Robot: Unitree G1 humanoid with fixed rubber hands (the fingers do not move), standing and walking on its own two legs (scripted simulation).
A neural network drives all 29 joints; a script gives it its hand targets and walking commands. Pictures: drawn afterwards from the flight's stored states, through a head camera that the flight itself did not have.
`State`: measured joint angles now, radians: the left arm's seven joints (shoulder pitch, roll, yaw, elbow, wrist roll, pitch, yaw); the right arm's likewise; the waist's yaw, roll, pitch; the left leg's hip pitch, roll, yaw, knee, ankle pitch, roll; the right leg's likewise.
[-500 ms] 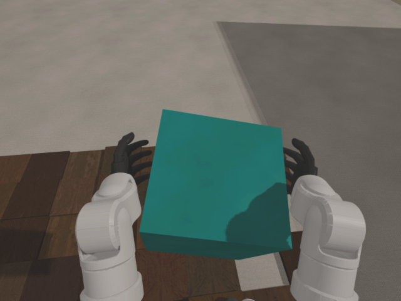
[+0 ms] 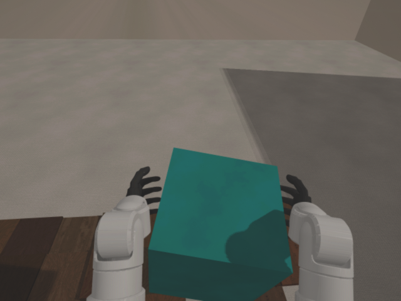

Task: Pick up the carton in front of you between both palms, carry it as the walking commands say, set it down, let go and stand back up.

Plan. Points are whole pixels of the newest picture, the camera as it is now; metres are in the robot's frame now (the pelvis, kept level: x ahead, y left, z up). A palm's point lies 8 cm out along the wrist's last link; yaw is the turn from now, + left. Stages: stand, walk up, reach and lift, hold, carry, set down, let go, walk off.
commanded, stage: carry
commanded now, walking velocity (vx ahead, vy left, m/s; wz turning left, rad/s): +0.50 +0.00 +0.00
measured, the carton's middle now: (210, 231) +0.28 +0.01 +0.03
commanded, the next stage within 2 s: none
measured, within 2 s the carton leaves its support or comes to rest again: neither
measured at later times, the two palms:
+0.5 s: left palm (171, 107) +0.62 +0.13 +0.13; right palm (273, 116) +0.61 -0.17 +0.12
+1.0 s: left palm (212, 54) +1.01 +0.01 +0.16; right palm (286, 62) +0.96 -0.28 +0.16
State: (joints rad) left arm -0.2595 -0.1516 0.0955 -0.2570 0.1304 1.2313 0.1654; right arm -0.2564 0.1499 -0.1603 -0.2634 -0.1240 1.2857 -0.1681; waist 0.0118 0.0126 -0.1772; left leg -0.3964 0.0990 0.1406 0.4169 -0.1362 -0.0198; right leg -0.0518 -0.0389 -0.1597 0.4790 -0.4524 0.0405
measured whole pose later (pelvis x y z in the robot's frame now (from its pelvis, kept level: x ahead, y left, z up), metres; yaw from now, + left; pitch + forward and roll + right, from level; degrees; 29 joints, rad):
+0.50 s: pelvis +0.30 -0.01 -0.02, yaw -1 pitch +3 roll -1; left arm -0.40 -0.12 0.17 -0.31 0.07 1.18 0.18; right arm -0.43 0.11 -0.14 -0.28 -0.05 1.24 -0.23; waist 0.00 0.05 -0.06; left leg 0.04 0.11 0.18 0.46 -0.57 -0.03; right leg -0.50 -0.02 -0.18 0.59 -0.36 -0.02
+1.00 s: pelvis +0.63 -0.06 +0.02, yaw -2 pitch +4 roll +1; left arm -0.70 -0.15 0.36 -0.17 0.15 1.24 0.16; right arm -0.77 0.07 -0.26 -0.03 -0.02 1.26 -0.28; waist -0.18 0.02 0.04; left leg -0.27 -0.01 0.11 0.57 -0.37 0.08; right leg -0.55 0.01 -0.01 1.07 -0.45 -0.04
